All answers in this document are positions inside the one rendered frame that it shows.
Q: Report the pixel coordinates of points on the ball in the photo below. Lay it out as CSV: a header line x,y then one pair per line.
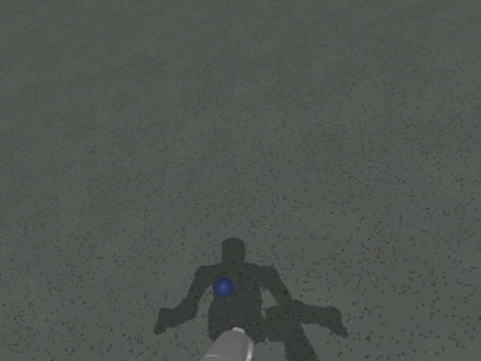
x,y
223,287

